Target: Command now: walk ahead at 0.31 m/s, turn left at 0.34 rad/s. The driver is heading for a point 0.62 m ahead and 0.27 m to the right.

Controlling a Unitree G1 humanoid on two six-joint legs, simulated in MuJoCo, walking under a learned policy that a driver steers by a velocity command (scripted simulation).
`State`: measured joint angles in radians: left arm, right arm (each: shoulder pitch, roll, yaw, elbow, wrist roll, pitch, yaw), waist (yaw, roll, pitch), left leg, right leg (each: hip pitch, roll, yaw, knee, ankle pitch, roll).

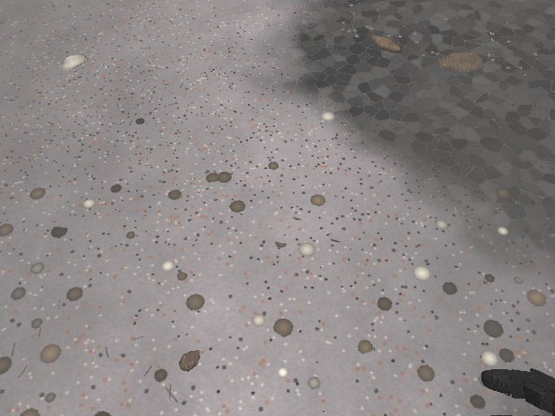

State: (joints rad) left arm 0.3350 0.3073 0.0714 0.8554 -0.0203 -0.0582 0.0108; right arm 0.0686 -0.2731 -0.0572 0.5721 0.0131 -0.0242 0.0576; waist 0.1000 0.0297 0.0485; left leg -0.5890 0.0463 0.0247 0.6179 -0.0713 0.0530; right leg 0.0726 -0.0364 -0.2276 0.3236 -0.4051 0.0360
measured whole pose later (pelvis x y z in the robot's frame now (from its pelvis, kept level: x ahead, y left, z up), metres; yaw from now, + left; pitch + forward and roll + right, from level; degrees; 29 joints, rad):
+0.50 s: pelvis +0.13 -0.01 +0.01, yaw -10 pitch +1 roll +2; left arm 0.18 0.29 0.07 0.77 -0.01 0.05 -0.01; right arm 0.11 -0.28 -0.07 0.77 0.00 0.01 -0.03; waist 0.01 0.00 0.03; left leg -0.24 0.05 0.21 0.46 -0.24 0.01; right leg -0.38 -0.07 -0.05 0.68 -0.29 0.02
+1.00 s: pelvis +0.16 -0.01 +0.01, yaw -28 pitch +2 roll +1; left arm 0.15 0.32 0.08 0.67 -0.02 0.05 0.03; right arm 0.08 -0.29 -0.08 0.79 0.01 -0.01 -0.01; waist 0.02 -0.01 0.04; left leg -0.30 -0.04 -0.08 0.53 -0.26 -0.06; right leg -0.32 0.10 0.22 0.53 -0.23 -0.02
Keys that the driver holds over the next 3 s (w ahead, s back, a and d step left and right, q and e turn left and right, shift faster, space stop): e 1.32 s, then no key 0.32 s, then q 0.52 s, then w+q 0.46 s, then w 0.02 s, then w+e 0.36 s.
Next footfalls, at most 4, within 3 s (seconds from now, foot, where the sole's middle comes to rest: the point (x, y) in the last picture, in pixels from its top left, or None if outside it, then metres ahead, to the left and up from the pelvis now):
0.04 left None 0.19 0.11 -0.76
0.52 right None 0.17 -0.13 -0.76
1.02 left None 0.27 0.08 -0.76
1.44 right None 0.10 -0.14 -0.76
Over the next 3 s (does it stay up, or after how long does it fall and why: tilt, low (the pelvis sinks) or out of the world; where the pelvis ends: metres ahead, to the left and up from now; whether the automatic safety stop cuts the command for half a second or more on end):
stays up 0.44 -0.10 0.00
